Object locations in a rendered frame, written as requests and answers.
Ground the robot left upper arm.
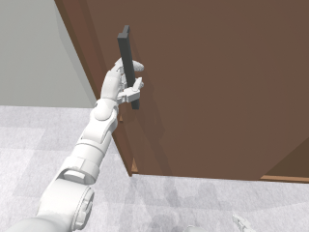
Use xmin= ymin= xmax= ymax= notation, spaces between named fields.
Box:
xmin=4 ymin=178 xmax=95 ymax=232

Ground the left robot forearm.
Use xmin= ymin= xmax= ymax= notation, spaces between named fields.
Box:
xmin=36 ymin=99 xmax=119 ymax=215

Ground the handle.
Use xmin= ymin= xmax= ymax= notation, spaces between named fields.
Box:
xmin=117 ymin=25 xmax=140 ymax=110

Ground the left robot hand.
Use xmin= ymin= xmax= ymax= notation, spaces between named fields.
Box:
xmin=100 ymin=58 xmax=144 ymax=106

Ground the wardrobe door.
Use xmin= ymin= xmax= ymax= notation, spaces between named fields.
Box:
xmin=265 ymin=137 xmax=309 ymax=178
xmin=86 ymin=0 xmax=309 ymax=182

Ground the right robot hand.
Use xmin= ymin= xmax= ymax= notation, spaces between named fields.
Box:
xmin=232 ymin=214 xmax=256 ymax=232

